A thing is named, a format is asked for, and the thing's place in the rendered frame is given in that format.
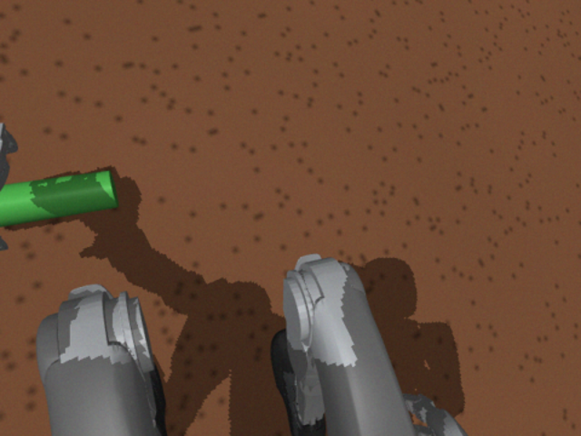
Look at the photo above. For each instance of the bottle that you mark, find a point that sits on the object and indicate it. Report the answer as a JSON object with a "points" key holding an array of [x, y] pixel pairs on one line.
{"points": [[57, 197]]}

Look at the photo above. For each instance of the right robot hand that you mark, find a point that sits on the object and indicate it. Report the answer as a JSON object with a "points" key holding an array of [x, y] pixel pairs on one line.
{"points": [[439, 421]]}

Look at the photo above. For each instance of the left robot foot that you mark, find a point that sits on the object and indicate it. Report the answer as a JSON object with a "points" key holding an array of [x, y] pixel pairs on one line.
{"points": [[159, 402]]}

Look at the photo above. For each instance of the right robot foot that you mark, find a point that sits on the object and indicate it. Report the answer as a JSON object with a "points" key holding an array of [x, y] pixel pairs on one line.
{"points": [[285, 382]]}

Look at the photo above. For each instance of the left robot hand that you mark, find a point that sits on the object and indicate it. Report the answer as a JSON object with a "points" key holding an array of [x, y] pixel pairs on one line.
{"points": [[7, 145]]}

